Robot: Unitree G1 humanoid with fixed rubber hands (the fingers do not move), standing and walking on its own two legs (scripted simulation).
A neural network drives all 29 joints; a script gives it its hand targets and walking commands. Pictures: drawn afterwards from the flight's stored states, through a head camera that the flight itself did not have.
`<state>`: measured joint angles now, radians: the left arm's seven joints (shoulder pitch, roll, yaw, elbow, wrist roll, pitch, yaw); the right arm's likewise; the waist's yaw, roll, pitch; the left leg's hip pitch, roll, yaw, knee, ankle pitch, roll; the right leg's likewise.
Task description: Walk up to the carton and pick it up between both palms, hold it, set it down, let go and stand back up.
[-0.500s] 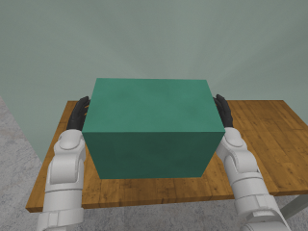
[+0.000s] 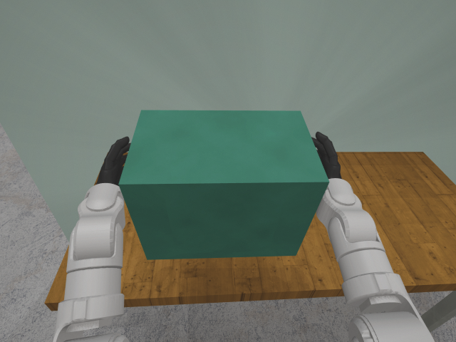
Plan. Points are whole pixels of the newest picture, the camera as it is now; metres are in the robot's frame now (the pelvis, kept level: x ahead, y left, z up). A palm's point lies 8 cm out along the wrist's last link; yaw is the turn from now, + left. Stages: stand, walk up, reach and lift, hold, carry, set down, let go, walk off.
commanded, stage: hold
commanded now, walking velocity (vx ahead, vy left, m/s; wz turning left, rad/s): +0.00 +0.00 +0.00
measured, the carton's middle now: (222, 186) +0.36 +0.01 +0.13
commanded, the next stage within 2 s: none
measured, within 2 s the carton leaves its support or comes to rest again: neither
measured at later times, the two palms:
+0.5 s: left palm (111, 179) +0.34 +0.19 +0.16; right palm (330, 173) +0.35 -0.17 +0.17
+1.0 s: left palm (110, 179) +0.34 +0.20 +0.16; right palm (329, 171) +0.35 -0.17 +0.17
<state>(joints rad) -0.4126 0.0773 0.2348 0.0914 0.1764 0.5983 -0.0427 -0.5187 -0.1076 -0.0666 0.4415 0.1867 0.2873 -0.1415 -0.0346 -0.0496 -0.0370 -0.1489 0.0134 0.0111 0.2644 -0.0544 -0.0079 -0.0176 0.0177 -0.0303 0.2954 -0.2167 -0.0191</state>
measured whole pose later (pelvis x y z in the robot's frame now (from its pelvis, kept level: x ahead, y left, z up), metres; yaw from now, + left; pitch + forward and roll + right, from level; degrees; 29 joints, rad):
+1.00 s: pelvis -0.01 +0.00 +0.00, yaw +0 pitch -4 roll +0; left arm -0.46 0.07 0.25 0.11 0.19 0.66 -0.04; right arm -0.58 -0.12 -0.08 0.50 0.19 0.33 -0.13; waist -0.04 -0.05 -0.06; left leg -0.16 0.02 0.01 0.28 -0.06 -0.01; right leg -0.03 0.02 -0.03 0.31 -0.21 -0.02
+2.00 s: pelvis +0.00 +0.00 +0.00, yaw +0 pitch -4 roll +0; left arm -0.46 0.07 0.25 0.10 0.19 0.66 -0.04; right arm -0.58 -0.13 -0.07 0.49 0.20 0.32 -0.14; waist -0.04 -0.05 -0.06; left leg -0.16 0.02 0.02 0.27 -0.05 -0.01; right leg -0.03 0.02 -0.02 0.30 -0.21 -0.02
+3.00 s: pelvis -0.01 +0.00 +0.00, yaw +0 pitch -4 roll +0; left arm -0.46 0.07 0.25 0.11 0.19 0.66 -0.05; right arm -0.58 -0.13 -0.06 0.49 0.20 0.33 -0.14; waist -0.04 -0.05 -0.06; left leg -0.15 0.01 0.01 0.27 -0.05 -0.01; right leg -0.03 0.02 -0.03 0.30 -0.21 -0.02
